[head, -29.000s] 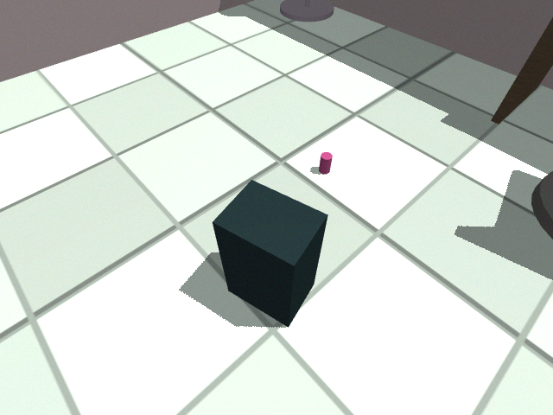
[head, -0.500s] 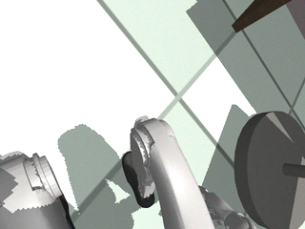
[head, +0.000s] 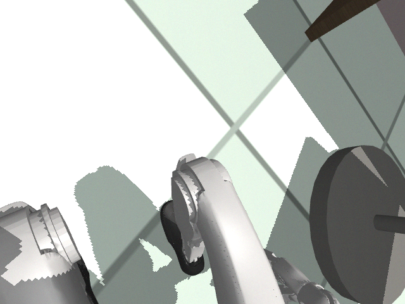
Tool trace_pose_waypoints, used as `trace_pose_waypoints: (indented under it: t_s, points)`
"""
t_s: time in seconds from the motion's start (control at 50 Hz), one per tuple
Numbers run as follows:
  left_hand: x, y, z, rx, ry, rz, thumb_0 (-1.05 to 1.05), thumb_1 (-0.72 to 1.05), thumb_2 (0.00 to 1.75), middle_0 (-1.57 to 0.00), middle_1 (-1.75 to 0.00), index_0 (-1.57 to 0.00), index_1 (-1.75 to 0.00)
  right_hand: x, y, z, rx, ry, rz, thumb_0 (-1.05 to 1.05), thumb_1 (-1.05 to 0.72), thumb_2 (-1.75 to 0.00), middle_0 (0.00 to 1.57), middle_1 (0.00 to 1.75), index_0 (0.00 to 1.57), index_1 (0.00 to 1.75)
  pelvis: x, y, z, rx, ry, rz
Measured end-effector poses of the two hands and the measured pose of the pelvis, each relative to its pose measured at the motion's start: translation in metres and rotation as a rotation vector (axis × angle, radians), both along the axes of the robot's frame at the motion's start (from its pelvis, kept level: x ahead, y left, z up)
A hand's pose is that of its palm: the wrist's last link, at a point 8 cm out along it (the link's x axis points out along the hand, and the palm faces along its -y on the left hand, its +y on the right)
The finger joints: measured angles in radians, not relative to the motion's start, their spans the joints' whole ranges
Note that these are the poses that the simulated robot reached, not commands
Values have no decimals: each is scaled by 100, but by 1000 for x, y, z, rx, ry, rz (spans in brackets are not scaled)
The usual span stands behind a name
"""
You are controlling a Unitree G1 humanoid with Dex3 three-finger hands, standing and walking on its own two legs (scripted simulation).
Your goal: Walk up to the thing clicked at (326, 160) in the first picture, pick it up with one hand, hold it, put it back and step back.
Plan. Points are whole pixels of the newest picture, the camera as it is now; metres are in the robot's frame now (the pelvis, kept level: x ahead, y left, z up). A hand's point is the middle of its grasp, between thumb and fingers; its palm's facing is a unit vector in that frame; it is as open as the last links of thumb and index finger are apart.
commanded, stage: close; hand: left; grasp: from above
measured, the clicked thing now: out of the picture +0.46 +0.35 -0.25
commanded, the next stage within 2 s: settle in 0.38 s
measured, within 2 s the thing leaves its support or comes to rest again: leaves its support in 0.78 s
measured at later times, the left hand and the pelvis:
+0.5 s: hand out of the picture +0.44 +0.35 -0.22, palm faces -0.43 -0.14 -0.89, open 10.2 cm; pelvis +0.00 +0.00 +0.00, yaw +0 degrees
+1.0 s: hand out of the picture +0.45 +0.37 -0.17, palm faces -0.38 -0.10 -0.92, open 9.9 cm; pelvis +0.00 +0.00 +0.01, yaw +2 degrees
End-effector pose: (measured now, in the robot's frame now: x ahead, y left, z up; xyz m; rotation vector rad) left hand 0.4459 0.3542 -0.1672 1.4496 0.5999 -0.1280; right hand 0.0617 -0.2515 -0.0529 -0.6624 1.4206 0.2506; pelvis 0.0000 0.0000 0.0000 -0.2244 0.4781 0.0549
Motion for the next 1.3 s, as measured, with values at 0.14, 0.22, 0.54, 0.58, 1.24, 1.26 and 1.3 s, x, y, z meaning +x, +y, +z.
trace_pose_waypoints:
  t_s: [0.14, 0.22, 0.54, 0.58, 1.24, 1.26, 1.3]
  points:
    - [1, 0, 0, 5, 3, -1, 2, 2, 71, -67, -85, -47, -80, 4, 1, 0, 5, -21, 5, 0, -90, -90, 20, 30, 20, 30, -1, 0, 0, -1, -1, 1]
    - [1, 0, 0, 4, 1, -1, 3, 1, 71, -71, -84, -48, -80, 6, 1, 0, 9, -23, 10, 0, -90, -90, 20, 30, 20, 30, -1, 1, 1, -1, 2, 2]
    - [1, 0, 0, 4, 0, 3, 4, 1, 74, -83, -85, -49, -81, 6, 1, 3, 0, -25, 15, 0, -90, -90, 20, 30, 20, 30, -1, 1, 1, -7, 0, 3]
    - [1, 0, 0, 3, 0, 3, 4, 1, 75, -83, -86, -49, -82, 5, 1, 2, 1, -19, 16, 0, -91, -90, 20, 30, 20, 30, -1, 1, 2, -7, 2, 3]
    - [-1, 9, 96, 34, 22, -11, 5, 0, 84, -83, -88, -51, -92, 41, -2, -9, 72, -94, -123, 0, -92, -90, 20, 30, 20, 30, 0, -3, 25, 37, 83, 49]
    - [-1, 8, 99, 29, 22, -16, 5, 0, 84, -83, -88, -51, -92, 40, -3, -8, 66, -93, -128, 0, -92, -90, 20, 30, 20, 30, 0, -3, 27, 38, 83, 50]
    - [-1, 6, 103, 22, 17, -26, 4, 0, 84, -83, -89, -51, -94, 38, -5, -5, 52, -90, -137, 0, -93, -90, 20, 30, 20, 30, -1, -4, 29, 40, 82, 53]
